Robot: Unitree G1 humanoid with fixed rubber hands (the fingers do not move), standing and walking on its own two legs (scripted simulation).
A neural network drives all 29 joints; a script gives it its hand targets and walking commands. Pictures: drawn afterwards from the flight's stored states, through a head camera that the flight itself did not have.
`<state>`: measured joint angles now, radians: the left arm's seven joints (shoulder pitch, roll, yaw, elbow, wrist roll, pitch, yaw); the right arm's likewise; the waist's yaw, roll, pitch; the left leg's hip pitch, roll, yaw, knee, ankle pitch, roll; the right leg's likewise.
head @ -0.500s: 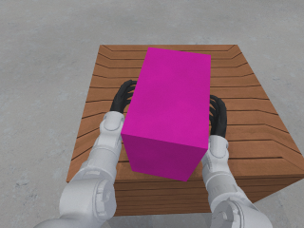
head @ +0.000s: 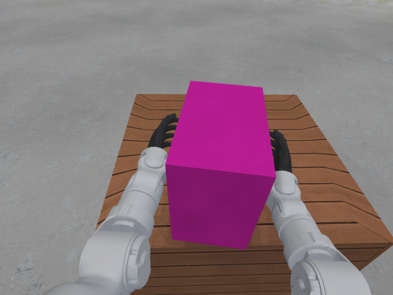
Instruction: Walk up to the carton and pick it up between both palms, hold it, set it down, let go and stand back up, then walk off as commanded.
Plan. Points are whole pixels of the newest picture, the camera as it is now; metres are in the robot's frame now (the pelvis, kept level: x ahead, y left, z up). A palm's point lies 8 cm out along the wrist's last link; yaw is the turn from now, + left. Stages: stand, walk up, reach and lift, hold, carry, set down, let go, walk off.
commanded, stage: reach and lift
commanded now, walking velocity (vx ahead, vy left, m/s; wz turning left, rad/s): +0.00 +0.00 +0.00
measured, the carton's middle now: (217, 162) +0.42 -0.02 +0.06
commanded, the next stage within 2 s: hold in 1.76 s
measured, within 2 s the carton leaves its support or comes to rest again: neither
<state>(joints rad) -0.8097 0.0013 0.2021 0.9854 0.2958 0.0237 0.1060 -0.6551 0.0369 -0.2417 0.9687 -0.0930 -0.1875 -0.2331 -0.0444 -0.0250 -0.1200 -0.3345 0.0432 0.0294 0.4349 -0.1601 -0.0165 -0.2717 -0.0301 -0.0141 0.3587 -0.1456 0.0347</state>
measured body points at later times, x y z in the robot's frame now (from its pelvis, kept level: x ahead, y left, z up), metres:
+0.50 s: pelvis -0.01 +0.00 +0.00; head -0.09 +0.04 +0.44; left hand +0.39 +0.13 +0.20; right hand +0.37 -0.14 +0.19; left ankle +0.04 +0.12 -0.74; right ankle +0.02 -0.15 -0.74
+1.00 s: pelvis -0.01 +0.00 +0.00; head -0.09 +0.02 +0.44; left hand +0.39 +0.13 +0.22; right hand +0.39 -0.14 +0.22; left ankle +0.04 +0.12 -0.74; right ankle +0.02 -0.15 -0.74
